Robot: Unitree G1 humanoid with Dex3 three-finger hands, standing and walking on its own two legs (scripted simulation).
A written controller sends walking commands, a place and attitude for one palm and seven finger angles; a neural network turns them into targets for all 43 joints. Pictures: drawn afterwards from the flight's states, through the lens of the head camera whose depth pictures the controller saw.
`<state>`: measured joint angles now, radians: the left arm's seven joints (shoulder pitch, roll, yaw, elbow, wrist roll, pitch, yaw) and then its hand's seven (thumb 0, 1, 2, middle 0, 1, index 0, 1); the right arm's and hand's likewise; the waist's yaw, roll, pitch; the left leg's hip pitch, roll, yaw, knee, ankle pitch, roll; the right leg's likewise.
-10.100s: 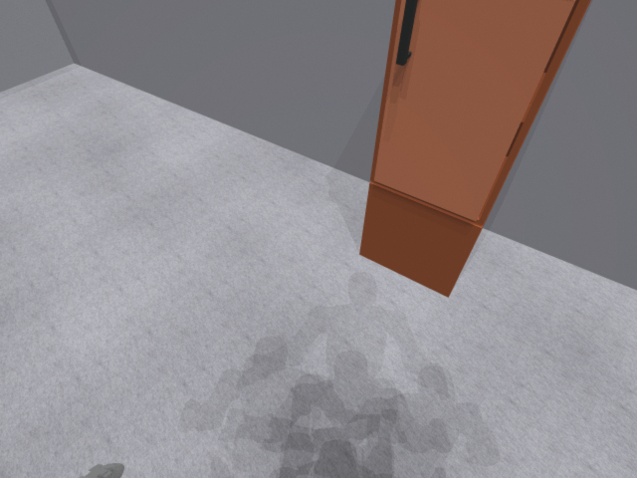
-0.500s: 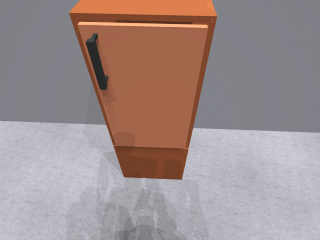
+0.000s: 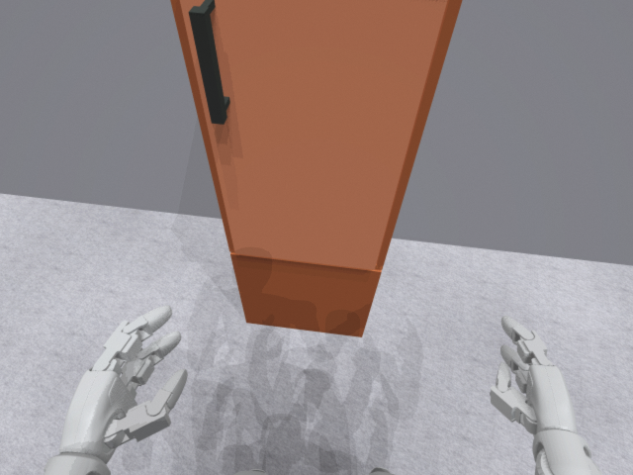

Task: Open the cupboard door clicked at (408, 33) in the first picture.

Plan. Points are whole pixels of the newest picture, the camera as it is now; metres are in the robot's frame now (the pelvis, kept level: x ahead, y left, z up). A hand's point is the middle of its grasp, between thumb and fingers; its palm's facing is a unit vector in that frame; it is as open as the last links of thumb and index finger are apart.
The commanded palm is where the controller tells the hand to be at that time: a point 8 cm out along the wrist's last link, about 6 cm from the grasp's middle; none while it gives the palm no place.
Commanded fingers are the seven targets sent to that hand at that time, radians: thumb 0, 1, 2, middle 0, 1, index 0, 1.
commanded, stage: raise the hand with hooked fingers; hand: left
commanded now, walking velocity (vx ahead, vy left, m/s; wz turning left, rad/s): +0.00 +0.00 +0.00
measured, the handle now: (214, 64) +0.60 +0.21 +0.20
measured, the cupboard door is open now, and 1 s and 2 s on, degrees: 0 0 0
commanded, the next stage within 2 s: move the hooked fingers beside the handle in 1.64 s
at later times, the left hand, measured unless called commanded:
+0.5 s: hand (96, 316) +0.24 +0.26 +0.11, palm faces +0.02 -1.00 -0.06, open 11.8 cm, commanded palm +0.21 +0.30 +0.13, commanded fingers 0.00 -0.24 0.41 -0.28 -1.03 -0.28 -1.03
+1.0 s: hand (26, 226) +0.29 +0.31 +0.19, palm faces +0.07 -1.00 -0.07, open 13.9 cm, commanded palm +0.26 +0.34 +0.21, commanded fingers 0.00 -0.50 0.30 -0.30 -1.20 -0.30 -1.20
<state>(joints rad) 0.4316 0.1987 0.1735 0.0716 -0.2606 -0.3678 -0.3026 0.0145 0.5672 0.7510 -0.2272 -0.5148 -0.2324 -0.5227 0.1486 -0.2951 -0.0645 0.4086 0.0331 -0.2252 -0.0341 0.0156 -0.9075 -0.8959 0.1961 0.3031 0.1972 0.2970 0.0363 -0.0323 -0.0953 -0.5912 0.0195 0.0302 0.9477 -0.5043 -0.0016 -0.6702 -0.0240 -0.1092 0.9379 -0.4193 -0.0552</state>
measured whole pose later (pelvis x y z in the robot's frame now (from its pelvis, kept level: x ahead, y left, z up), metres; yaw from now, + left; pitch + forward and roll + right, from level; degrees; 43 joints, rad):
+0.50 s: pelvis +0.00 +0.02 +0.03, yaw +0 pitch +4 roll -1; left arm 0.22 0.32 0.32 0.07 -0.34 -0.21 -0.36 0.01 -0.02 0.50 -0.26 -0.89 -0.27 -0.90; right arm 0.32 -0.28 0.04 0.60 0.04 -0.29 -0.07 0.02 -0.90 -0.90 0.20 0.30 0.20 0.30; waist 0.01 0.03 -0.04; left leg -0.43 0.01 0.04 0.78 -0.42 0.03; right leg -0.48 -0.02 -0.10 0.72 -0.32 -0.02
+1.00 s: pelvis +0.01 +0.03 +0.05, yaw +1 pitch -1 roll -1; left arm -0.09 0.43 0.43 0.19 -0.32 0.03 -0.45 -0.01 -0.48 0.31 -0.30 -1.18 -0.30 -1.19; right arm 0.23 -0.25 0.10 0.60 0.05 -0.25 -0.10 0.02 -0.90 -0.90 0.20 0.30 0.20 0.30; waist 0.06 0.04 -0.01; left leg -0.20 -0.01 0.03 0.57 -0.35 0.04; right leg -0.25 -0.02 -0.11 0.52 -0.24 -0.01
